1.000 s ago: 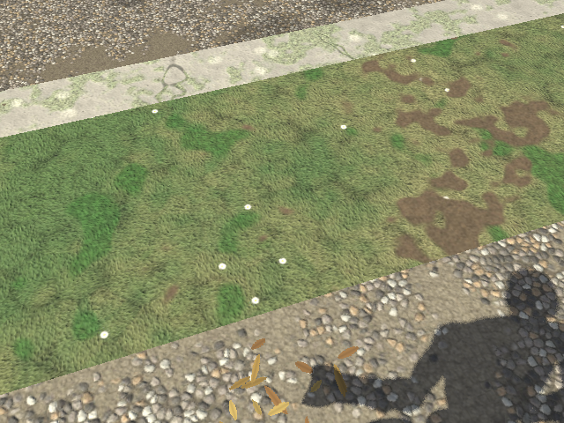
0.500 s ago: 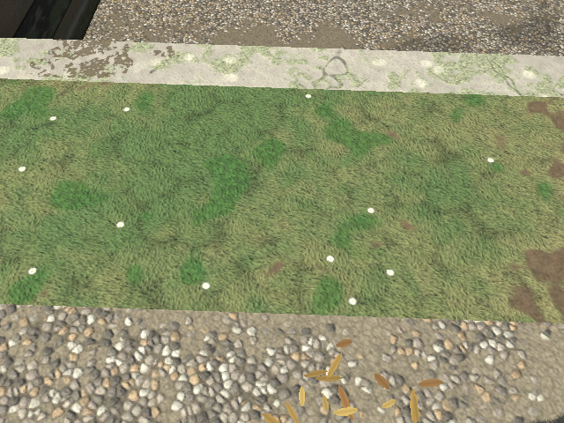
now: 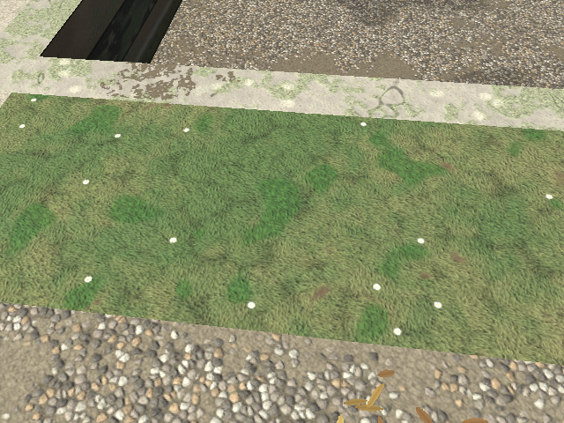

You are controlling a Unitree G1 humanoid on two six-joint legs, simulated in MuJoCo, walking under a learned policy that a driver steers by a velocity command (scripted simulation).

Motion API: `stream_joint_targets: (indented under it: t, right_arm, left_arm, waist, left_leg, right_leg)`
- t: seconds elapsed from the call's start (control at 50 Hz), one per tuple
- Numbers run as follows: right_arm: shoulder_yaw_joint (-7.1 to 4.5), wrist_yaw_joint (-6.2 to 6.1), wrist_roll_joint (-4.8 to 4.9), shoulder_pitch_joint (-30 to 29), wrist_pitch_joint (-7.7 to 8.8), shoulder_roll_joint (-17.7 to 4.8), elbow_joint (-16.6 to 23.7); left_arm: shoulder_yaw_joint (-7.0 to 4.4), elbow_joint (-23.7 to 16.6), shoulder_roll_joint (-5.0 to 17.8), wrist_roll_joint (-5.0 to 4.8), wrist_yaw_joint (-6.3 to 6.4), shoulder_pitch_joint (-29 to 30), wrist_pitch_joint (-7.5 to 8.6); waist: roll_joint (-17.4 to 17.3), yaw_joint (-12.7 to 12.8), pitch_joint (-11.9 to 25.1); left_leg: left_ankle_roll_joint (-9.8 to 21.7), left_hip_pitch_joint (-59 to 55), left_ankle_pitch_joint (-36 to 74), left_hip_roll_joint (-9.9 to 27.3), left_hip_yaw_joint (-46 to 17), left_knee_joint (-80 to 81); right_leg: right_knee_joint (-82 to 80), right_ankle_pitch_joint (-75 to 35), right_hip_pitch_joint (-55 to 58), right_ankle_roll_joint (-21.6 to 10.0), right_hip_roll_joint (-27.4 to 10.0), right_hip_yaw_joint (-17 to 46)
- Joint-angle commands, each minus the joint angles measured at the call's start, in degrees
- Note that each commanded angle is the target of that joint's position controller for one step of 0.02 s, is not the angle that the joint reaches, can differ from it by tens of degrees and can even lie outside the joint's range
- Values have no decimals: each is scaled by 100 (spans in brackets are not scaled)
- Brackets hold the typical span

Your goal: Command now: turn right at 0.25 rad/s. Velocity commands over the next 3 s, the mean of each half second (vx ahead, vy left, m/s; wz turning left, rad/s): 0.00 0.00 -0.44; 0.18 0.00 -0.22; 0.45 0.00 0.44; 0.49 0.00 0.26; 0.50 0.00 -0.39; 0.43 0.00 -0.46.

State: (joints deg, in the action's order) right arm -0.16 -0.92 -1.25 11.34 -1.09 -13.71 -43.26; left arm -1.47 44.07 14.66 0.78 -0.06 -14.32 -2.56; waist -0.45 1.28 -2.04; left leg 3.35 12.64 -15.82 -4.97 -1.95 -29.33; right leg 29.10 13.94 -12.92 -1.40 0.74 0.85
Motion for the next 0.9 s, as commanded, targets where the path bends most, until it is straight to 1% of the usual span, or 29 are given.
stream_joint_targets:
  t: [0.02, 0.06, 0.1, 0.14, 0.22, 0.26, 0.28, 0.3, 0.32, 0.34, 0.36, 0.38, 0.4, 0.42, 0.44, 0.52, 0.58, 0.64, 0.68, 0.7, 0.72, 0.74, 0.76, 0.78, 0.8, 0.82, 0.84, 0.86, 0.9]
  right_arm:
    - [-233, -106, -22, 92, 16, -754, 369]
    - [-269, -75, 22, -117, -11, -782, 407]
    - [-290, -9, 44, -187, -30, -742, 479]
    - [-254, 0, 54, -160, -20, -628, 480]
    - [-215, -20, 93, -143, 3, -588, 575]
    - [-219, -70, 79, 202, 37, -596, 515]
    - [-236, -120, 39, 452, 75, -639, 454]
    - [-326, -184, -35, 569, 113, -1043, 451]
    - [-457, -198, -68, 339, 84, -1708, 599]
    - [-461, -149, -119, 254, 61, -1635, 600]
    - [-346, -111, -96, 136, 79, -1224, 664]
    - [-274, -95, -50, -125, 100, -961, 688]
    - [-249, -108, -42, -294, 119, -886, 734]
    - [-250, -140, -42, -273, 140, -896, 734]
    - [-262, -149, -42, -118, 147, -913, 699]
    - [-344, -145, -26, 427, 135, -1027, 544]
    - [-387, -84, -38, 452, 131, -1096, 507]
    - [-427, 2, -38, 410, 116, -1194, 426]
    - [-455, 56, -12, 405, 84, -1259, 376]
    - [-432, 67, 23, 348, 56, -1180, 367]
    - [-339, 81, -25, 370, 47, -853, 393]
    - [-135, 164, -77, 146, 48, -184, 747]
    - [-278, 138, -194, -236, 9, -801, 813]
    - [-372, 191, -108, -347, 15, -1018, 786]
    - [-388, 273, -30, -168, 67, -1027, 650]
    - [-404, 324, -31, 51, 122, -1021, 482]
    - [-406, 365, -91, 275, 143, -984, 279]
    - [-398, 389, -102, 394, 150, -911, 158]
    - [-379, 413, -50, 314, 146, -771, 113]
  left_arm:
    - [-318, -356, 1305, -65, -22, -55, 210]
    - [-302, -357, 1125, -12, -42, -101, 198]
    - [-361, -328, 1169, -17, 14, -94, 157]
    - [-416, -376, 1152, -36, 13, 55, 87]
    - [-508, -445, 1156, -21, -54, 140, -25]
    - [-537, -522, 1179, -35, -83, 399, -61]
    - [-527, -575, 1137, -75, -76, 555, -60]
    - [-470, -651, 913, -94, -62, 485, -27]
    - [-350, -811, 436, -111, -54, 292, 14]
    - [-464, -726, 948, 100, -10, 270, -6]
    - [-526, -641, 1080, 91, -30, 228, -22]
    - [-533, -517, 1034, 70, -69, 124, -52]
    - [-532, -450, 996, 57, -120, 9, -85]
    - [-509, -432, 939, 46, -179, -37, -111]
    - [-483, -444, 904, 28, -220, 30, -123]
    - [-395, -684, 772, -9, -290, 552, -184]
    - [-319, -810, 640, -21, -311, 736, -208]
    - [-275, -829, 593, -76, -245, 627, -177]
    - [-230, -760, 524, -31, -217, 412, -120]
    - [-217, -642, 505, 33, -193, 164, -65]
    - [-242, -478, 676, 92, -155, -241, 15]
    - [-354, -534, 1316, 123, -116, -690, 92]
    - [-457, -422, 1601, 94, -67, -876, 112]
    - [-346, -361, 1229, 80, -55, -656, 127]
    - [-246, -372, 949, 37, -53, -339, 171]
    - [-214, -403, 865, 34, -37, -136, 235]
    - [-191, -393, 787, 36, -9, -107, 326]
    - [-174, -349, 737, 44, -16, -169, 417]
    - [-191, -211, 747, 48, -39, -421, 551]
  waist:
    - [1160, -139, 145]
    - [1198, 6, 118]
    - [948, -43, 151]
    - [793, -73, 295]
    - [968, 12, 510]
    - [984, -184, 564]
    - [902, -347, 566]
    - [287, -297, 573]
    - [-1255, -147, 485]
    - [-1023, -167, 336]
    - [-600, -41, 218]
    - [-405, 98, 62]
    - [-529, 169, 100]
    - [-740, 130, 157]
    - [-759, 25, 224]
    - [-787, -319, 331]
    - [-888, -388, 323]
    - [-1039, -342, 413]
    - [-931, -206, 524]
    - [-725, -39, 510]
    - [-2, 110, 601]
    - [1626, 288, 627]
    - [1337, 562, -126]
    - [943, 342, -579]
    - [872, 94, -744]
    - [867, -48, -661]
    - [832, -87, -526]
    - [696, -114, -333]
    - [538, -72, -251]
  left_leg:
    - [-135, 537, -512, 107, 78, -575]
    - [-171, 938, -1349, 12, 33, -1474]
    - [-252, 1282, -1342, 136, -118, -2027]
    - [-387, 1276, -1175, 123, -29, -1832]
    - [-431, 781, -909, 44, 89, -980]
    - [-359, 116, -427, -25, 153, -11]
    - [-307, -432, 67, 25, 121, 799]
    - [-132, -930, -177, 810, -641, 1409]
    - [401, -1119, -263, 2360, -2403, 1918]
    - [943, -399, 602, 2814, -2523, 1674]
    - [1063, -176, 1178, 2620, -2174, 1552]
    - [928, -83, 1554, 2247, -1543, 1446]
    - [759, -219, 1848, 1920, -1047, 1353]
    - [717, -451, 2382, 1761, -720, 1244]
    - [723, -667, 2789, 1702, -523, 1143]
    - [890, -1311, 3021, 1992, -383, 989]
    - [873, -1078, 2902, 2052, -182, 897]
    - [839, -810, 3189, 2035, -94, 645]
    - [694, -491, 1603, 1943, -61, 586]
    - [507, 56, 476, 1802, 52, 372]
    - [240, 1003, -734, 1483, 353, -314]
    - [-182, 2467, -2172, 724, 1055, -2046]
    - [-194, 2992, -1911, 610, 421, -2539]
    - [-176, 2960, -1296, 829, 140, -2704]
    - [-181, 2849, -786, 866, 118, -2612]
    - [-210, 2691, -414, 896, 150, -2519]
    - [-229, 2567, -86, 875, 254, -2672]
    - [-223, 2490, 138, 862, 260, -2807]
    - [-219, 2674, 392, 856, 192, -2946]
  right_leg:
    - [-999, -2402, 200, -1102, -1783, 2371]
    - [-1108, -2335, 352, -1299, -1701, 2451]
    - [-1050, -2336, 516, -1238, -1447, 2230]
    - [-928, -2274, 626, -1077, -1109, 1944]
    - [-775, -2000, 451, -948, -912, 2084]
    - [-591, -1850, 101, -740, -758, 2176]
    - [-407, -1422, -264, -497, -571, 2140]
    - [84, -396, -876, -170, -219, 1870]
    - [1232, 1290, -1849, 129, 734, 774]
    - [2437, 2013, -1806, 151, 495, 446]
    - [3000, 1825, -1683, 111, 351, 561]
    - [3347, 1468, -1640, 129, 261, 510]
    - [3529, 1174, -1662, 177, 234, 398]
    - [3568, 1058, -1764, 254, 223, 281]
    - [3500, 1017, -1803, 327, 224, 196]
    - [2819, 1099, -1909, 427, 112, 49]
    - [2011, 1264, -1361, 336, 48, -136]
    - [1219, 1353, -686, 168, 193, -371]
    - [186, 890, -19, -17, 309, -568]
    - [-571, 495, 712, -137, 396, -600]
    - [-1004, 886, 1698, -274, -92, 234]
    - [-1796, 2385, 2279, -778, -1963, 2797]
    - [-2208, 2572, 1223, -1405, -2382, 3520]
    - [-2303, 2886, 919, -1409, -2077, 3093]
    - [-2382, 2595, 776, -1203, -1719, 2612]
    - [-2434, 1969, 890, -1016, -1412, 2156]
    - [-2409, 1202, 1022, -947, -1220, 1711]
    - [-2352, 554, 1155, -910, -1142, 1391]
    - [-2335, -91, 1343, -895, -1161, 1001]
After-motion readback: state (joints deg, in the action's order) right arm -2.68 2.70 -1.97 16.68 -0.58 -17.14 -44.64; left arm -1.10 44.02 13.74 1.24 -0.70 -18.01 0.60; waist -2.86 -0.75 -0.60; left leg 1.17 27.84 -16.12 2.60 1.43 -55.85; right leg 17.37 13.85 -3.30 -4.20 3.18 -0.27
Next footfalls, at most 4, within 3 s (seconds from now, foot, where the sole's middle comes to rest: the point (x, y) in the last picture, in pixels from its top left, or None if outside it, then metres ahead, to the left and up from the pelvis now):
0.30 left None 0.04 0.11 -0.77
0.72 right None -0.03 -0.08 -0.77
1.26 left None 0.35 -0.01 -0.77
1.80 right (381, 356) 0.67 -0.19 -0.77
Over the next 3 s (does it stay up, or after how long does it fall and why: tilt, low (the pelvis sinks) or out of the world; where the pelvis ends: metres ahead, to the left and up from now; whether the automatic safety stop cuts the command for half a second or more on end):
stays up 1.07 -0.21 0.00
